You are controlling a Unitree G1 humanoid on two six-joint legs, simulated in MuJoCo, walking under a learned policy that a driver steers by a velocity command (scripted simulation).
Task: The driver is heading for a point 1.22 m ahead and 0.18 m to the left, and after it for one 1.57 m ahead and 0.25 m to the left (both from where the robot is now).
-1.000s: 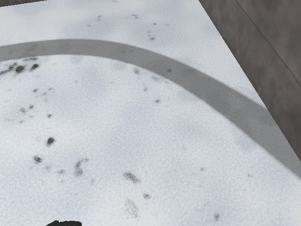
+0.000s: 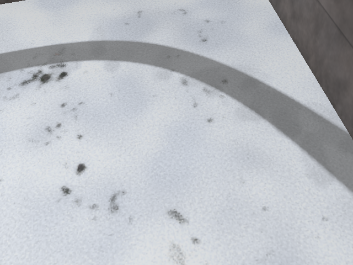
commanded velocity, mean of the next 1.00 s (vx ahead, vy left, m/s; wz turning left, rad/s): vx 0.76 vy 0.00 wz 0.25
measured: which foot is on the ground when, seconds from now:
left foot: up 0.00-0.54, down 0.56-1.00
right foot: down 0.00-0.56, up 0.58-1.00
